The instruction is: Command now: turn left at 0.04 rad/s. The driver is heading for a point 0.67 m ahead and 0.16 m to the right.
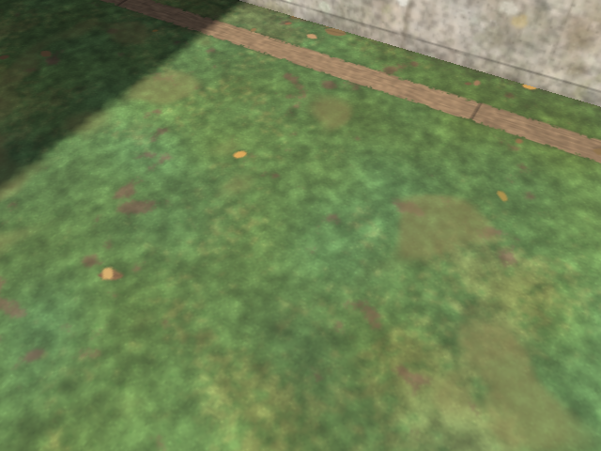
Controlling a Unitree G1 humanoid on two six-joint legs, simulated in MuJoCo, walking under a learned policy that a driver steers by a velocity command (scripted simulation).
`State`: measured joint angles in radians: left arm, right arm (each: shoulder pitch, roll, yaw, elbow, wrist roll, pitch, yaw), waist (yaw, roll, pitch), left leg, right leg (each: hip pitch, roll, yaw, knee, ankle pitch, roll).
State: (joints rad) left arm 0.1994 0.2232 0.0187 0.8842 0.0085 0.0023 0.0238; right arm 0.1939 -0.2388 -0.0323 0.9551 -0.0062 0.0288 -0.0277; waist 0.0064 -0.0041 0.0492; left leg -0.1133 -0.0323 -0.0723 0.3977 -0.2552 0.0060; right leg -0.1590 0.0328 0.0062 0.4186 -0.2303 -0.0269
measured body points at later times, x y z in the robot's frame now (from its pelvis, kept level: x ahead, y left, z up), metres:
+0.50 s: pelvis +0.03 -0.02 -0.01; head +0.02 -0.03 +0.44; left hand +0.05 +0.25 -0.14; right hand +0.02 -0.28 -0.17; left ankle -0.03 +0.12 -0.74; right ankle +0.02 -0.10 -0.75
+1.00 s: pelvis +0.27 +0.00 -0.02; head +0.31 +0.00 +0.42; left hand +0.18 +0.23 -0.17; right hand +0.44 -0.23 -0.14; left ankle +0.36 +0.06 -0.74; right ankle +0.06 -0.10 -0.67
